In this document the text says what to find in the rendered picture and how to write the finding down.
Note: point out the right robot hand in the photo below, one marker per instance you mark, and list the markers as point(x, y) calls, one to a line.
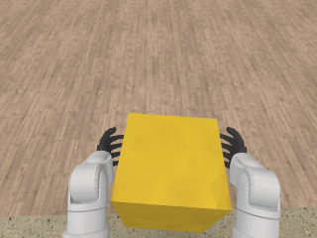
point(238, 145)

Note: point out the carton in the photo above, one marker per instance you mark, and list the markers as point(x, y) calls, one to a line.
point(171, 174)

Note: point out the robot left forearm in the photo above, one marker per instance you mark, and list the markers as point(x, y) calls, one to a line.
point(87, 197)

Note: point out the left robot hand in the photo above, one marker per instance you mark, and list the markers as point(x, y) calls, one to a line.
point(106, 140)

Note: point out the robot right forearm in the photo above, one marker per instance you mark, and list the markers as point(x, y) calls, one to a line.
point(258, 198)

